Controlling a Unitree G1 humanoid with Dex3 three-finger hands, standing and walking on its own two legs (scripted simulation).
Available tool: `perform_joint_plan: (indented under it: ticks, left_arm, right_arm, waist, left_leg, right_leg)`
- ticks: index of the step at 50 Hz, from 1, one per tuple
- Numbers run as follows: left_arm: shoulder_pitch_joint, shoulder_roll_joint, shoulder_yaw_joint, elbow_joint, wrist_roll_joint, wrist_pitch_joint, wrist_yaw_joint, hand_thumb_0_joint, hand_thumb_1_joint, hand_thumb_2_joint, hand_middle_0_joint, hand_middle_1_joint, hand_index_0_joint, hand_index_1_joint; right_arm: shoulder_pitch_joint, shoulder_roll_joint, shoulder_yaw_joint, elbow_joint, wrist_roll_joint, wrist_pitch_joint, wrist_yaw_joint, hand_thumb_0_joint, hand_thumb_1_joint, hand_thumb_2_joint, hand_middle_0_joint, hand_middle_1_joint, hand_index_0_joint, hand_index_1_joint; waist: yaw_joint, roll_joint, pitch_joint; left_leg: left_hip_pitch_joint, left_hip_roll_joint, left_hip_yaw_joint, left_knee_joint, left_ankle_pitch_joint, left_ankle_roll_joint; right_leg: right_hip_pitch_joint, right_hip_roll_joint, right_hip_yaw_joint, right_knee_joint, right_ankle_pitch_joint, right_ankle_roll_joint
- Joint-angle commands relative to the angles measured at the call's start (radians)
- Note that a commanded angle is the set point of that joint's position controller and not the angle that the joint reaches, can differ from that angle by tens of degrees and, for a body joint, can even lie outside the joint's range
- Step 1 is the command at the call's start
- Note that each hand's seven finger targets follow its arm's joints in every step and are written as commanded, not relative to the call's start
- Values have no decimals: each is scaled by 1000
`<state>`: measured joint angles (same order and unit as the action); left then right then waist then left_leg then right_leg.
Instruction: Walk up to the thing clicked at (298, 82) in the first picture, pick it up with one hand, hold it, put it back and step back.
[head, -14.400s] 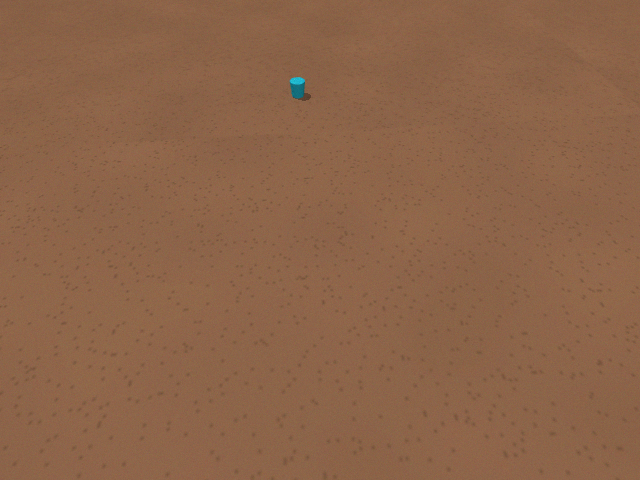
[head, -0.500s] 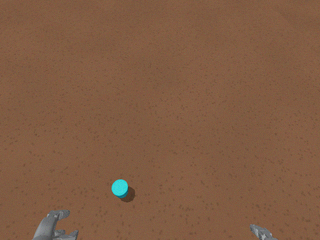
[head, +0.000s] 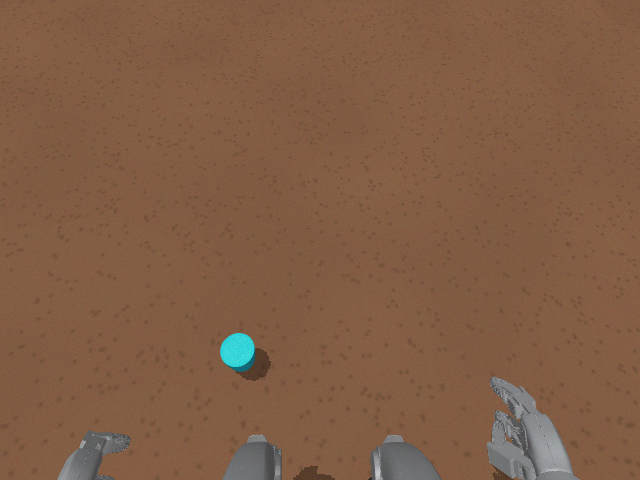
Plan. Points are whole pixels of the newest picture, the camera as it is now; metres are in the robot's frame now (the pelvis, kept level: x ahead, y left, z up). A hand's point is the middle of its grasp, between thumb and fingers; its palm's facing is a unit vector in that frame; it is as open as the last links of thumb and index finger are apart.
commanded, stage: rise first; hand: left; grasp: from above
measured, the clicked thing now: (239, 354) +0.45 +0.21 -0.65
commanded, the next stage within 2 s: none
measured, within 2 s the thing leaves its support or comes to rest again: neither
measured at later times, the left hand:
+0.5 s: hand (158, 437) +0.21 +0.28 -0.29, palm faces -0.43 -0.57 -0.70, open 14.0 cm
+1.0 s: hand (186, 385) +0.32 +0.28 -0.43, palm faces -0.48 -0.17 -0.86, open 14.0 cm
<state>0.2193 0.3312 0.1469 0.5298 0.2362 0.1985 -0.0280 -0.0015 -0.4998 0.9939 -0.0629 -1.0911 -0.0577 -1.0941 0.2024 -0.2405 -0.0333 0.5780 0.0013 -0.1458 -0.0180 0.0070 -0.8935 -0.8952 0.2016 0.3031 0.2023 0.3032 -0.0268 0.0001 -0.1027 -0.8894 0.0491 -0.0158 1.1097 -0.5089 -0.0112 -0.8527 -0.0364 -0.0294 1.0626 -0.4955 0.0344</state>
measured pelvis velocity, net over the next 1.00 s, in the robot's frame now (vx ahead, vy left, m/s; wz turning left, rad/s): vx -0.09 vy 0.00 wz -0.06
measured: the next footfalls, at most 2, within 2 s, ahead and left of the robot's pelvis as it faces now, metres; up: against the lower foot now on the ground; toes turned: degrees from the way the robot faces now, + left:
none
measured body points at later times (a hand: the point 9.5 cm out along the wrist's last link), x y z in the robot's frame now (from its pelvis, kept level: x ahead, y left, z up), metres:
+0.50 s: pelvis -0.04 -0.01 -0.15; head +0.13 +0.01 +0.27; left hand +0.23 +0.31 -0.25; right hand +0.15 -0.28 -0.26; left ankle +0.01 +0.12 -0.66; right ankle +0.01 -0.14 -0.66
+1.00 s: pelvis -0.09 +0.00 -0.29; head +0.12 +0.03 +0.11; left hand +0.34 +0.29 -0.38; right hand -0.01 -0.29 -0.41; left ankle +0.01 +0.12 -0.66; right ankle +0.01 -0.14 -0.66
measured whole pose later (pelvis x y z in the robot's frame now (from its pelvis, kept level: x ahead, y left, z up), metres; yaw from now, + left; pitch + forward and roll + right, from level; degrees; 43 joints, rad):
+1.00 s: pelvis -0.09 +0.00 -0.29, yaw -4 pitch +33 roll -5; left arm -0.66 0.64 0.11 1.13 1.04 -0.21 0.21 0.00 -0.53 1.03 -0.08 -1.07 -0.08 -1.07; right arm 0.15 -0.27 -0.04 0.74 -0.06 -0.07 0.07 0.00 -0.89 -0.89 0.20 0.30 0.20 0.30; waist -0.11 0.01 -0.12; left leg -2.09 0.03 -0.11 2.16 -0.65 -0.02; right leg -2.03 -0.02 -0.03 2.10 -0.65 0.03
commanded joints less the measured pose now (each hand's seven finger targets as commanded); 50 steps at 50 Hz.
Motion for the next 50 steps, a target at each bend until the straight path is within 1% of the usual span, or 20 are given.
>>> perform_joint_plan:
  ticks: [1,5,8,9,11,16,19,22,25,27,29,32,35,38,39,41,45,47,48,50]
  left_arm:
    - [67,192,77,-180,19,-8,20,0,-527,953,-54,-1118,-66,-1105]
    - [31,198,74,-214,32,-12,24,0,-541,955,-62,-1109,-71,-1100]
    - [-44,211,61,-178,74,-43,27,0,-538,956,-56,-1104,-62,-1097]
    - [-82,217,60,-152,93,-59,29,0,-538,959,-55,-1107,-62,-1100]
    - [-133,231,61,-116,137,-100,34,0,-536,965,-48,-1107,-52,-1103]
    - [-278,272,44,-37,269,-218,57,0,-536,979,-56,-1107,-59,-1105]
    - [-339,309,62,13,337,-268,92,0,-541,984,-54,-1118,-60,-1113]
    - [-394,371,90,64,406,-301,129,0,-539,993,-54,-1115,-60,-1110]
    - [-478,367,68,73,458,-317,153,0,-556,1021,-53,-1103,-51,-1108]
    - [-605,373,43,128,501,-327,169,0,-563,1039,-51,-1090,-44,-1099]
    - [-667,436,72,154,542,-341,190,0,-548,1038,-51,-1078,-46,-1086]
    - [-772,498,86,190,594,-355,221,0,-524,1015,-78,-1057,-75,-1063]
    - [-867,508,68,284,631,-365,229,0,-551,1033,-60,-1080,-58,-1085]
    - [-954,547,62,321,674,-382,233,0,-552,1035,-59,-1076,-57,-1080]
    - [-975,565,60,342,695,-387,236,0,-551,1034,-63,-1074,-61,-1079]
    - [-1011,547,37,376,720,-396,243,0,-547,1028,-57,-1079,-61,-1077]
    - [-1080,598,50,441,773,-411,268,0,-550,1025,-64,-1051,-66,-1051]
    - [-1116,570,21,464,798,-420,281,0,-530,1007,-67,-1046,-75,-1039]
    - [-1138,604,31,470,813,-423,290,0,-542,1020,-72,-1027,-73,-1027]
    - [-1159,591,17,505,843,-428,303,0,-553,1028,-80,-999,-73,-1006]
  right_arm:
    - [26,-143,-62,-138,2,-59,-17,0,-899,-903,200,300,199,300]
    - [-2,-149,-59,-154,1,-70,-13,0,-906,-905,200,300,199,300]
    - [-7,-152,-60,-146,1,-81,-10,0,-888,-900,200,300,199,300]
    - [-13,-153,-58,-142,-1,-86,-7,0,-884,-899,199,300,199,300]
    - [-26,-155,-57,-135,1,-98,-2,0,-868,-894,200,300,199,300]
    - [-30,-188,-75,-92,2,-118,15,0,-868,-894,200,300,200,300]
    - [-38,-199,-80,-68,2,-116,22,0,-877,-897,200,300,200,300]
    - [-36,-212,-86,-41,2,-102,31,0,-880,-898,200,300,200,300]
    - [-21,-220,-100,-16,-1,-84,41,0,-871,-896,200,300,200,300]
    - [-6,-218,-101,11,-6,-74,45,0,-869,-896,200,300,200,300]
    - [10,-223,-103,29,-12,-61,50,0,-862,-894,200,300,200,300]
    - [26,-228,-103,40,-21,-42,54,0,-870,-897,199,300,200,300]
    - [38,-224,-103,51,-27,-22,56,0,-877,-899,199,300,200,300]
    - [46,-230,-101,63,-36,-5,59,0,-877,-899,199,300,200,300]
    - [50,-231,-102,64,-37,1,60,0,-878,-899,199,300,200,300]
    - [58,-231,-95,71,-39,15,63,0,-887,-901,199,300,200,300]
    - [66,-232,-83,83,-47,43,67,0,-894,-903,199,300,200,300]
    - [74,-233,-76,96,-56,56,74,0,-897,-902,199,300,200,300]
    - [76,-240,-76,97,-58,61,75,0,-899,-903,199,300,200,300]
    - [88,-239,-71,106,-63,74,82,0,-903,-905,199,300,200,300]
  waist:
    - [-1,68,-272]
    - [-8,84,-257]
    - [-24,66,-253]
    - [-35,72,-236]
    - [-21,67,-255]
    - [-24,81,-382]
    - [-7,102,-450]
    - [14,110,-519]
    - [11,118,-632]
    - [-18,97,-603]
    - [-7,77,-668]
    - [-3,50,-727]
    - [-23,25,-696]
    - [-25,81,-683]
    - [-28,87,-690]
    - [-47,88,-675]
    - [-58,108,-618]
    - [-78,145,-596]
    - [-76,145,-611]
    - [-83,170,-611]
  left_leg:
    - [149,-27,8,-97,303,15]
    - [86,-22,-10,-56,272,10]
    - [4,-25,-11,15,213,16]
    - [-39,-27,-12,36,164,16]
    - [-104,-32,-10,87,94,21]
    - [-219,-33,-22,233,88,12]
    - [-289,-35,-29,311,93,9]
    - [-362,-41,-21,402,124,12]
    - [-366,-39,-18,491,206,14]
    - [-464,-41,-12,541,145,18]
    - [-509,-43,-4,601,134,27]
    - [-569,-44,11,663,110,33]
    - [-664,-47,13,693,10,41]
    - [-675,-46,4,705,-62,38]
    - [-697,-48,12,725,-72,39]
    - [-721,-48,7,742,-81,39]
    - [-765,-49,-7,767,-125,40]
    - [-757,-47,-19,782,-118,37]
    - [-749,-45,-22,789,-116,37]
    - [-749,-47,-23,803,-91,33]
  right_leg:
    - [86,41,-14,-77,253,-49]
    - [-7,44,-17,-13,207,-53]
    - [-94,41,-15,47,165,-52]
    - [-138,41,-12,71,131,-51]
    - [-206,38,-4,119,71,-54]
    - [-371,35,3,299,69,-57]
    - [-468,34,2,393,70,-60]
    - [-529,33,1,470,89,-63]
    - [-586,34,-6,544,143,-64]
    - [-625,34,-9,567,110,-60]
    - [-629,36,-8,601,110,-58]
    - [-618,36,-4,630,98,-53]
    - [-665,43,-15,643,-1,-50]
    - [-752,45,-34,686,-81,-59]
    - [-749,47,-31,691,-91,-58]
    - [-778,49,-42,716,-96,-59]
    - [-864,52,-57,756,-136,-63]
    - [-913,49,-68,787,-118,-65]
    - [-918,49,-71,796,-114,-66]
    - [-938,50,-77,822,-89,-69]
